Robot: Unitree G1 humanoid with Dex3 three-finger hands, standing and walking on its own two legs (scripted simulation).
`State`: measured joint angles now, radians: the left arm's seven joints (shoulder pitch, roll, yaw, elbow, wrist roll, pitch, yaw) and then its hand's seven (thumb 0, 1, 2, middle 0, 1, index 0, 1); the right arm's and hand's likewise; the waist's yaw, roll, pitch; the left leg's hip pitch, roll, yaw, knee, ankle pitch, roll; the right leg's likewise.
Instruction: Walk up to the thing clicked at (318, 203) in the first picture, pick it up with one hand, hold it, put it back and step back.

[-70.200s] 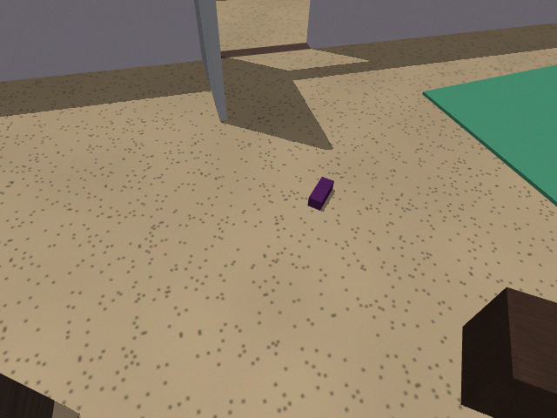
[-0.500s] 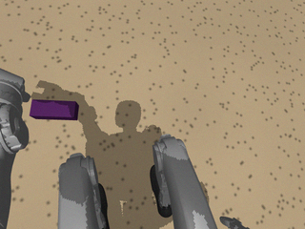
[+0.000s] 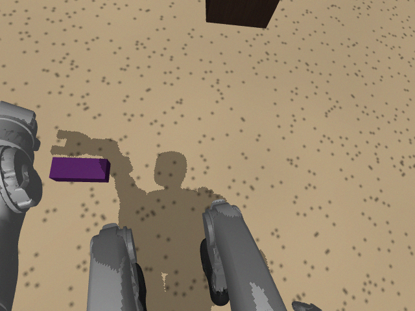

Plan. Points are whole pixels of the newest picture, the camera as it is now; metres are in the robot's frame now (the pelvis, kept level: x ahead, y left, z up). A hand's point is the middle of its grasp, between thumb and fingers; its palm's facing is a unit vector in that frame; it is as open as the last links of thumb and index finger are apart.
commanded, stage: go down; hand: left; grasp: from above
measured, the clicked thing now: (81, 170) +0.51 +0.26 -0.46
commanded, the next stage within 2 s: approach in 1.20 s
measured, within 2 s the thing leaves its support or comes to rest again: neither
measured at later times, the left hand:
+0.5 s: hand out of the picture +0.47 +0.29 -0.04, palm faces -0.06 -0.41 -0.91, open 13.5 cm
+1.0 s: hand out of the picture +0.48 +0.30 -0.02, palm faces -0.04 -0.42 -0.91, open 14.2 cm
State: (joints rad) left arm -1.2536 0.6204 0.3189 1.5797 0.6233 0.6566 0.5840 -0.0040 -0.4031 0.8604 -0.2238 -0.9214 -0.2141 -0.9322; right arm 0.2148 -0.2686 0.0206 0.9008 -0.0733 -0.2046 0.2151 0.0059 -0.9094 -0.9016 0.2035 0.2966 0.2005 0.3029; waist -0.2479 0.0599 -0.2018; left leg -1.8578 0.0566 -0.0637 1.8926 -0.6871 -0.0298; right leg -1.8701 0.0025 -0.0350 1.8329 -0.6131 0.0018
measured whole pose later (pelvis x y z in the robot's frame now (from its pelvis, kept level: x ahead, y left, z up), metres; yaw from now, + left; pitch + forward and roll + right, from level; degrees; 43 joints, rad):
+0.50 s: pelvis +0.00 +0.00 +0.03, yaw +0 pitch +36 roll -3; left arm -1.24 0.60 0.28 1.56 0.61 0.67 0.57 0.00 -0.47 0.99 -0.24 -0.92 -0.19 -0.98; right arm 0.21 -0.26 0.02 0.91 -0.06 -0.20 0.19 0.01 -0.92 -0.91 0.20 0.30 0.20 0.30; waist -0.23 0.06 -0.19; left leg -1.76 0.06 -0.07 1.80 -0.67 -0.03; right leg -1.77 0.00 -0.04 1.73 -0.59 0.00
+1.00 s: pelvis +0.00 +0.00 +0.04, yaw +0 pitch +35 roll -3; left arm -1.25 0.61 0.29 1.56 0.61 0.68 0.56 0.00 -0.57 1.03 -0.19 -0.92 -0.12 -0.99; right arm 0.21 -0.25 0.03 0.91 -0.06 -0.20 0.19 0.01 -0.92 -0.91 0.20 0.30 0.20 0.30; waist -0.23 0.05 -0.18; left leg -1.72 0.07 -0.06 1.75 -0.65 -0.03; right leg -1.73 0.01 -0.04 1.69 -0.57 0.00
